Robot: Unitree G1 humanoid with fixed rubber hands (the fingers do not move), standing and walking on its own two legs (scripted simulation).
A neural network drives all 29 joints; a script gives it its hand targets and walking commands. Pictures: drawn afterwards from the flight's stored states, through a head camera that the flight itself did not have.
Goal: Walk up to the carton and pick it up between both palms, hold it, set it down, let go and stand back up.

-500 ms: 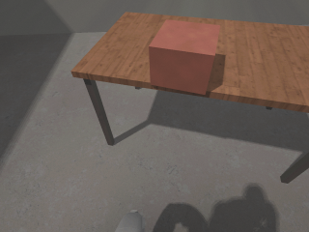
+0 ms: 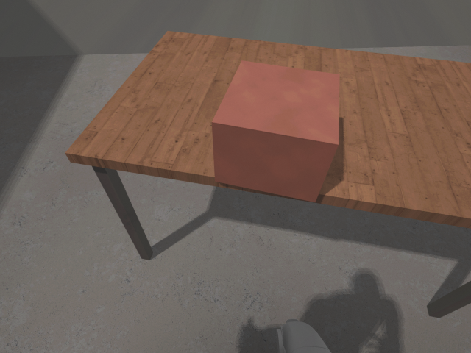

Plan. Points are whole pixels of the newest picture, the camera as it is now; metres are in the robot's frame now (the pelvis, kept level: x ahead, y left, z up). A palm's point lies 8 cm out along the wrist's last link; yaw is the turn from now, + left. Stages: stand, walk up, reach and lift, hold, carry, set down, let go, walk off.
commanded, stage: walk up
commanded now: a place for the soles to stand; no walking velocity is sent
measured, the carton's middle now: (276, 128) +0.60 -0.08 +0.03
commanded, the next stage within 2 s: none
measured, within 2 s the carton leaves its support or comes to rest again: neither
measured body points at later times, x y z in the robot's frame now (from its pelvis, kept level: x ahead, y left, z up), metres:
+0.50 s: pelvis +0.02 +0.00 -0.03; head +0.05 +0.02 +0.41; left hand +0.18 +0.24 -0.16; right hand +0.08 -0.27 -0.16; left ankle +0.03 +0.11 -0.73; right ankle +0.14 -0.14 -0.71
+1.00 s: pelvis +0.01 +0.01 +0.00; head +0.00 +0.00 +0.45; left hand +0.09 +0.23 -0.15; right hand +0.03 -0.23 -0.15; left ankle +0.03 +0.11 -0.73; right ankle +0.01 -0.12 -0.73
